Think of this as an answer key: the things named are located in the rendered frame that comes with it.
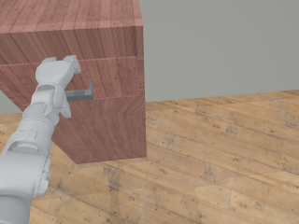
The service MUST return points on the handle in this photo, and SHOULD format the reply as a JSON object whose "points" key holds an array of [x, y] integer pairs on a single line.
{"points": [[80, 95]]}

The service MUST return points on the robot left hand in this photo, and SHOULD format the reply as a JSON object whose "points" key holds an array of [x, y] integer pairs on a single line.
{"points": [[61, 73]]}

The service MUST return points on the left robot upper arm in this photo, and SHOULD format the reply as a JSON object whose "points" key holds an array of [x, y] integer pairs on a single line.
{"points": [[23, 176]]}

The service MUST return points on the cabinet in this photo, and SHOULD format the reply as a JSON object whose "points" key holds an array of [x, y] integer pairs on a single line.
{"points": [[102, 129]]}

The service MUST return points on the robot left forearm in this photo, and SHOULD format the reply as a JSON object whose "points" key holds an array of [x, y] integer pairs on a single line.
{"points": [[38, 122]]}

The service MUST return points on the drawer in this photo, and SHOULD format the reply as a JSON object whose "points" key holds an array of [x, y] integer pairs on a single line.
{"points": [[111, 77]]}

